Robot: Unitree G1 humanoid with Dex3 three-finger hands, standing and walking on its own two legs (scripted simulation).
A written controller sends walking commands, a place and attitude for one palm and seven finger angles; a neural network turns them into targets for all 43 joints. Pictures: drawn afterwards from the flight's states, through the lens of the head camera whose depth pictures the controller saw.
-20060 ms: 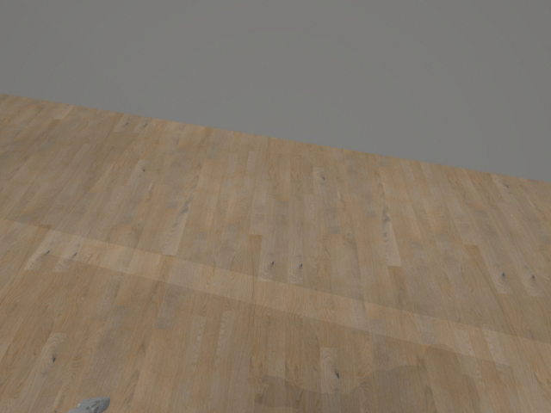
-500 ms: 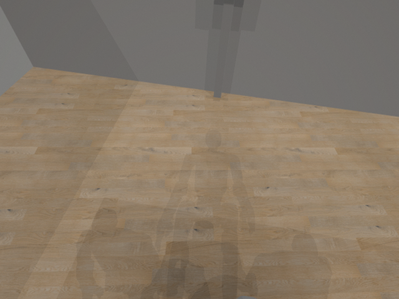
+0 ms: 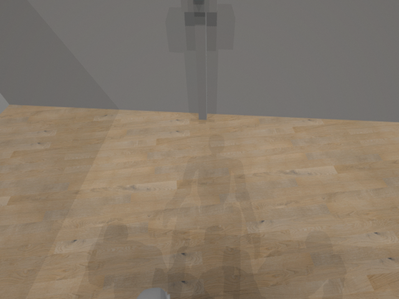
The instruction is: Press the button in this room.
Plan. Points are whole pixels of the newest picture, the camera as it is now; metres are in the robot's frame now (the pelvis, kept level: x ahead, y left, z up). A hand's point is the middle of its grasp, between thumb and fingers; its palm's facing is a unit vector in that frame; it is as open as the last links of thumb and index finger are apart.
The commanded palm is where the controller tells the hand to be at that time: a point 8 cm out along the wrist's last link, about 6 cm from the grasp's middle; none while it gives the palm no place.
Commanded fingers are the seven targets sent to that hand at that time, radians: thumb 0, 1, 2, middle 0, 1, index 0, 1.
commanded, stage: turn or walk to find it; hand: left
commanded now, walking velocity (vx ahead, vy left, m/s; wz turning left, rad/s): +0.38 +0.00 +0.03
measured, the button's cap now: out of the picture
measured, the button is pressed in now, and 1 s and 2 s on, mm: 0 0 0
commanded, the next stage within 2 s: stand and wait in 0.26 s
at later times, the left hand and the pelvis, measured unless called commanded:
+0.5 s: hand (112, 283) +0.19 +0.23 -0.18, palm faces +0.08 -0.98 -0.16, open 7.3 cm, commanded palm none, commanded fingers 0.00 0.90 0.90 -0.20 -0.30 -0.20 -0.30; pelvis +0.21 +0.06 +0.00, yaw +1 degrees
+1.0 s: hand (137, 223) +0.34 +0.20 -0.17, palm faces +0.08 -0.97 -0.22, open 7.1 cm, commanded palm none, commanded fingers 0.00 0.90 0.90 -0.20 -0.30 -0.20 -0.30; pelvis +0.29 +0.02 +0.00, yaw +2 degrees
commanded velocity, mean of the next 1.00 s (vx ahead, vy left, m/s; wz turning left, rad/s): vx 0.09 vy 0.00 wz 0.00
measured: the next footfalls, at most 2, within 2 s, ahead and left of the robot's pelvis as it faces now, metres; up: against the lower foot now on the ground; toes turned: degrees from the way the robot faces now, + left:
left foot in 0.30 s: +0.27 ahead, +0.15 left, +0.00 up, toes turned +10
right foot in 0.68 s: +0.35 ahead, -0.09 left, +0.00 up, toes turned -6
